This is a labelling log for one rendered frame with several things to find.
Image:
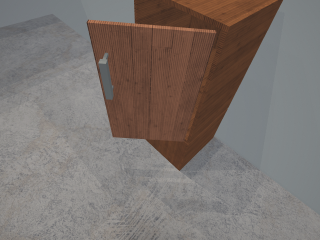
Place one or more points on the handle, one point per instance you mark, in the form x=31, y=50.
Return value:
x=106, y=78

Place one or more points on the cupboard door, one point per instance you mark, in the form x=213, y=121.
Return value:
x=156, y=73

